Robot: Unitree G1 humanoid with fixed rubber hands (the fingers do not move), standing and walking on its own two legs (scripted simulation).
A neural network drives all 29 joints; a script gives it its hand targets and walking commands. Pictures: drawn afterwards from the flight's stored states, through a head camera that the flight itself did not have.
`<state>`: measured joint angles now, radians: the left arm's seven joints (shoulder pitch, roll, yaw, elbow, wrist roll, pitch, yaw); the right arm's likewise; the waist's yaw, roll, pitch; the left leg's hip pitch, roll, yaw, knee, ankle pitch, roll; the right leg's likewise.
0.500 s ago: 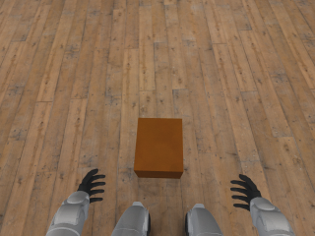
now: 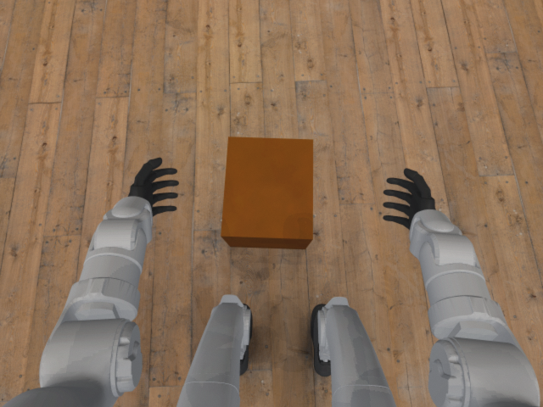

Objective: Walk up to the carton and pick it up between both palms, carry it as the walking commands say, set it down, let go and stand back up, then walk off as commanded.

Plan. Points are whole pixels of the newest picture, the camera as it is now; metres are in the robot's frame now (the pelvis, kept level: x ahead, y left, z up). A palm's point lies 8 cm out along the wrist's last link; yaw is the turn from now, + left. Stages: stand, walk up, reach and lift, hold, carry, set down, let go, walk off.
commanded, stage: reach and lift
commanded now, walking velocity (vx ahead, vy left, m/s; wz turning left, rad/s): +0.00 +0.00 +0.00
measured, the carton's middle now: (269, 196) +0.54 +0.04 -0.57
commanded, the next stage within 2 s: none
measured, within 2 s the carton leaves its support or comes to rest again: neither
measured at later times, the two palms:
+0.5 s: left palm (146, 135) +0.52 +0.25 -0.12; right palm (396, 142) +0.51 -0.19 -0.12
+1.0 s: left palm (168, 151) +0.53 +0.24 -0.22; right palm (377, 159) +0.52 -0.19 -0.22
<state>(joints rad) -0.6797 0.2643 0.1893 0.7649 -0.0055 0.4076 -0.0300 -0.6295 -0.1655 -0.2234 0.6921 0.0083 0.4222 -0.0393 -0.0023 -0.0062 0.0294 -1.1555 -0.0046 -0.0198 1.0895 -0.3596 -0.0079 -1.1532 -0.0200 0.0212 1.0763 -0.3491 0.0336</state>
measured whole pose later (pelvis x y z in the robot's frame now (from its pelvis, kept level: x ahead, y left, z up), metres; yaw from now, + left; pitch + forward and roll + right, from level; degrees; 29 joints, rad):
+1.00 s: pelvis +0.00 +0.00 -0.11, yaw -1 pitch +50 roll -2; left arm -1.23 0.40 0.32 0.99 0.02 0.15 -0.09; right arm -1.17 -0.23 -0.36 0.87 0.00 0.16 -0.07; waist -0.01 -0.01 -0.07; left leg -1.88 -0.03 -0.04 1.45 -0.43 -0.01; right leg -1.87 0.01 0.04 1.42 -0.43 0.05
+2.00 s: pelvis -0.03 +0.00 -0.31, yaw -2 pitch +37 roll -2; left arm -1.52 0.50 0.09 1.21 -0.21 0.05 0.02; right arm -1.49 -0.33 -0.14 1.14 0.20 0.06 -0.14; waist 0.02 -0.01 0.43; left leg -2.27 -0.01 -0.04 2.22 -0.59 -0.01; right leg -2.25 0.04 0.04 2.19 -0.58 0.08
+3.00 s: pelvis -0.04 +0.00 -0.31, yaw -1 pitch +35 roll -2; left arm -1.64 0.47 0.00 1.31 -0.24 0.05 0.06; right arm -1.57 -0.27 -0.15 1.16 0.16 0.05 -0.15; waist 0.01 -0.01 0.48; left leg -2.26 0.00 -0.03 2.21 -0.56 0.00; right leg -2.24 0.03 0.04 2.20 -0.56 0.07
